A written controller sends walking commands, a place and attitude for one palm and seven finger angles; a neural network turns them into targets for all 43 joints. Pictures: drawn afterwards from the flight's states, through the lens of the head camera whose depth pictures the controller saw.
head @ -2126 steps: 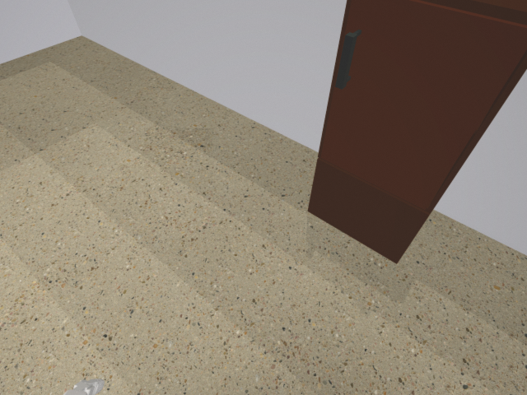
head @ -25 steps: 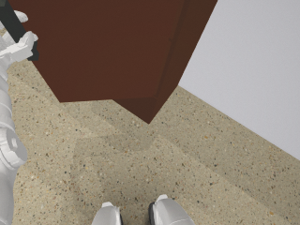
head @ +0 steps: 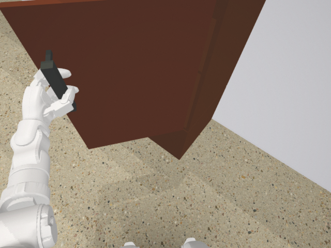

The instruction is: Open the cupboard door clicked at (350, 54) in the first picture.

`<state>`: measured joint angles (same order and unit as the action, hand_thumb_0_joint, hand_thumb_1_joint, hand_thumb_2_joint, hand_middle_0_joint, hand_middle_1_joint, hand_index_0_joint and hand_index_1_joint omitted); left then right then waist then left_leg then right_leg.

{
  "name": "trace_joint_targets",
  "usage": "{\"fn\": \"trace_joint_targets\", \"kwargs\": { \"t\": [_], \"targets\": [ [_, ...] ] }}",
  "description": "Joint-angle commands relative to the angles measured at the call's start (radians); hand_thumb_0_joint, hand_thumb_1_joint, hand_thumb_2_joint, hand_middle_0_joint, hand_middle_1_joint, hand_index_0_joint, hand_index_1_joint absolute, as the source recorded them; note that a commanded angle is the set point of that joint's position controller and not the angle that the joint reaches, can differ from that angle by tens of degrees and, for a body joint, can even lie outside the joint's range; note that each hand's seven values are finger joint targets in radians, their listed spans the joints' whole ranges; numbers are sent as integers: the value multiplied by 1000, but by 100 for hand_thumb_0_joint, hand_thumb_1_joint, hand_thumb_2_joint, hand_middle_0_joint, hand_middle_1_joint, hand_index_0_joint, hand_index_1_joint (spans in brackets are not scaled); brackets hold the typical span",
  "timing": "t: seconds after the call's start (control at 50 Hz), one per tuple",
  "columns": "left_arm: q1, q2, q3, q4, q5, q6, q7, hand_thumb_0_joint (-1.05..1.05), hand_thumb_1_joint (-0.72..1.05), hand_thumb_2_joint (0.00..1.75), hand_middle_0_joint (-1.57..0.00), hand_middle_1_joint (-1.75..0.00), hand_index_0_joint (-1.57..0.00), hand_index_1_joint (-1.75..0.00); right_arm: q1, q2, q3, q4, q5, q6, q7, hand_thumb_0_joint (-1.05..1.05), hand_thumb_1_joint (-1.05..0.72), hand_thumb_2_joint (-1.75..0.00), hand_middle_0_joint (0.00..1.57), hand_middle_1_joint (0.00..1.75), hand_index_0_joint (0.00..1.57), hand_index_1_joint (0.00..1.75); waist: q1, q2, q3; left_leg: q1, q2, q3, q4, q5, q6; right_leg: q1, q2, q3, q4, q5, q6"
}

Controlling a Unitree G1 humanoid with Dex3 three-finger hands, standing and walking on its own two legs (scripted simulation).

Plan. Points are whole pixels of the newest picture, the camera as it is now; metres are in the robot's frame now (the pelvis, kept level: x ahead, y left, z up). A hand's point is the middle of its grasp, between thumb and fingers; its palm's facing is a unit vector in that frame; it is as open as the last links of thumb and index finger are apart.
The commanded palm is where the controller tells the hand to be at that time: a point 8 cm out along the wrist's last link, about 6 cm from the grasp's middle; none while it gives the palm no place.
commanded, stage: pull the door open along its arc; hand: left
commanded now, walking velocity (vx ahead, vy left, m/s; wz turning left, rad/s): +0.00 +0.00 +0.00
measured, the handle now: (61, 83) +0.50 +0.24 +0.08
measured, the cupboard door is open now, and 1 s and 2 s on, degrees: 53 89 89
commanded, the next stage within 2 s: open thumb and fingers to let go in 0.48 s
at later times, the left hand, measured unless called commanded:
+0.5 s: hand (123, 168) +0.28 +0.08 +0.09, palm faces +0.41 -0.91 +0.01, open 6.4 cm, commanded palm +0.21 +0.12 +0.08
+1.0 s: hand (133, 172) +0.27 +0.06 +0.08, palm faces +0.43 -0.90 -0.02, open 10.5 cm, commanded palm +0.22 +0.11 +0.08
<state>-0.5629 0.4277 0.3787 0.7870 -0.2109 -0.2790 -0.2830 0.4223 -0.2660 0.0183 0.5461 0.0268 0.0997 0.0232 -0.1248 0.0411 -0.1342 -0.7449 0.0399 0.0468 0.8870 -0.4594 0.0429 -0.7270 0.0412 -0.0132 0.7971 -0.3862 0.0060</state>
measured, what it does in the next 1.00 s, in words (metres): shifts its weight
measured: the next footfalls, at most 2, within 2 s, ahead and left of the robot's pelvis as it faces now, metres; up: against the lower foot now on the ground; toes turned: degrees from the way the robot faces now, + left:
none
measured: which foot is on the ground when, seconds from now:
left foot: down 0.00-1.00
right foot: down 0.00-1.00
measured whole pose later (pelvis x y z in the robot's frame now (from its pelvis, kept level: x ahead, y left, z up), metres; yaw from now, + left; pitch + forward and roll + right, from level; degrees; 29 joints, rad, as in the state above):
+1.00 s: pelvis -0.02 -0.06 +0.01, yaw +6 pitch +5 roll +1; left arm 0.06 -0.06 -0.13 0.15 0.01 -0.20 0.46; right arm 0.20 -0.20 0.01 0.60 -0.05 0.04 -0.03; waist 0.00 0.05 -0.09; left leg -0.48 0.01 -0.03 0.77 -0.37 -0.03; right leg -0.49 0.02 -0.09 0.79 -0.40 -0.07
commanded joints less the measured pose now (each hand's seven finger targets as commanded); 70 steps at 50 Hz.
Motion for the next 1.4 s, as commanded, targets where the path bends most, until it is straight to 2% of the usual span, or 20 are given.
{"fn": "trace_joint_targets", "kwargs": {
  "t": [0.0,0.06,0.1,0.16,0.2,0.28,0.38,0.46,0.54,0.56,0.6,0.72,0.8,0.88,0.96,1.0,1.1,1.16,1.26,1.38],
  "targets": [
    [-26,-4,16,-352,-47,-15,265,0,90,90,-40,-135,-40,-135,18,-117,-68,-96,-8,-84,15,0,-90,-90,20,30,20,30,108,23,-328,278,-6,-58,-100,662,-54,218,23,-68,-25,451,-15],
    [42,-107,-65,-512,30,-4,434,0,90,90,-40,-135,-40,-135,-16,-110,-72,-92,-24,-103,31,0,-90,-90,20,30,20,30,103,0,-336,296,-7,-55,-102,669,-57,247,16,-67,-21,463,-19],
    [105,-165,-113,-622,88,4,530,0,90,90,-40,-135,-40,-135,-52,-94,-73,-97,-36,-105,37,0,-90,-90,20,30,20,30,120,41,-366,331,-7,-52,-106,688,-63,272,7,-61,-14,471,-23],
    [150,-265,-238,-685,160,24,605,0,90,90,-40,-135,-40,-135,-91,-88,-73,-102,-47,-99,32,0,-90,-90,20,30,20,30,91,-50,-305,323,-7,-56,-122,575,-53,282,0,-59,-35,430,-27],
    [203,-307,-262,-753,185,34,664,0,90,90,-40,-135,-40,-135,-145,-70,-65,-117,-51,-94,21,0,-90,-90,20,30,20,30,117,-40,-293,313,-16,-50,-144,515,-51,324,-10,-54,-43,421,-33],
    [308,-426,-403,-867,235,61,731,0,90,90,-40,-135,-40,-135,-217,-46,-54,-138,-62,-88,3,0,-90,-90,20,30,20,30,112,-40,-240,333,-20,-46,-167,426,-45,342,-24,-50,-74,377,-36],
    [504,-509,-525,-985,272,90,760,0,90,90,-40,-135,-40,-135,-273,-25,-40,-169,-69,-83,-10,0,-90,-90,20,30,20,30,115,-76,-161,331,-25,-48,-183,362,-41,362,-35,-49,-103,347,-39],
    [703,-527,-568,-1064,300,105,791,0,90,90,-40,-135,-40,-135,-298,-6,-33,-187,-75,-80,-10,0,-90,-90,20,30,20,30,137,-90,-146,325,-34,-47,-183,354,-39,408,-41,-36,-113,368,-45],
    [570,-585,-637,-1038,339,117,841,0,90,90,-40,-135,-40,-135,-333,3,-24,-173,-86,-85,-14,0,-90,-90,20,30,20,30,110,-83,-89,301,-46,-56,-152,277,-33,326,-49,-27,-121,275,-40],
    [472,-570,-624,-1012,332,119,852,0,90,90,-40,-135,-40,-135,-337,3,-20,-155,-84,-89,-20,0,-90,-90,20,30,20,30,87,-114,-57,292,-47,-62,-143,245,-30,298,-54,-17,-143,233,-33],
    [452,-514,-544,-984,305,108,861,0,76,84,-39,-134,-39,-134,-359,5,-22,-139,-87,-88,-36,0,-90,-90,20,30,20,30,117,-116,-110,290,-61,-53,-140,212,-31,324,-64,15,-170,188,-27],
    [428,-478,-511,-921,280,74,805,0,34,66,-36,-129,-36,-129,-347,10,-22,-115,-87,-94,-56,0,-90,-90,20,30,20,30,118,-149,-131,267,-66,-52,-141,212,-31,388,-101,87,-206,260,-3],
    [401,-477,-501,-904,250,44,766,0,6,54,-34,-126,-34,-126,-347,4,-24,-110,-83,-104,-58,0,-90,-90,20,30,20,30,115,-128,-127,269,-64,-53,-148,203,-31,390,-107,94,-215,254,0],
    [399,-469,-480,-878,230,23,755,0,-22,42,-32,-123,-32,-123,-340,-1,-29,-109,-82,-117,-57,0,-90,-90,20,30,20,30,119,-160,-134,260,-64,-54,-154,195,-31,396,-109,95,-219,240,5],
    [411,-452,-460,-854,232,11,756,0,-50,30,-30,-120,-30,-120,-338,-3,-32,-105,-79,-120,-56,0,-90,-90,20,30,20,30,129,-154,-125,255,-65,-52,-159,190,-30,396,-109,103,-228,212,1],
    [402,-437,-438,-862,228,1,761,0,-50,30,-30,-120,-30,-120,-335,-4,-35,-102,-81,-125,-56,0,-90,-90,20,30,20,30,133,-155,-143,258,-64,-50,-160,194,-30,403,-109,102,-222,220,2],
    [408,-434,-427,-854,228,-3,770,0,-50,30,-26,-95,-26,-95,-338,-4,-38,-102,-80,-125,-56,0,-90,-90,20,30,20,30,139,-146,-143,270,-64,-43,-167,201,-29,397,-100,85,-219,203,-6],
    [403,-471,-465,-836,237,4,778,0,-50,30,-23,-80,-23,-80,-338,-5,-36,-108,-80,-125,-52,0,-90,-90,20,30,20,30,133,-136,-112,279,-62,-43,-174,199,-27,360,-83,50,-207,168,-17],
    [384,-472,-467,-837,259,16,805,0,-50,30,-19,-55,-19,-55,-330,-5,-37,-114,-86,-121,-49,0,-90,-90,20,30,20,30,139,-121,-144,289,-60,-40,-174,216,-27,355,-70,24,-176,183,-25],
    [377,-530,-520,-861,271,44,826,0,-50,30,-15,-30,-15,-30,-333,-6,-36,-130,-83,-112,-39,0,-90,-90,20,30,20,30,134,-90,-140,302,-48,-48,-176,241,-33,318,-50,-19,-130,193,-37]
  ]
}}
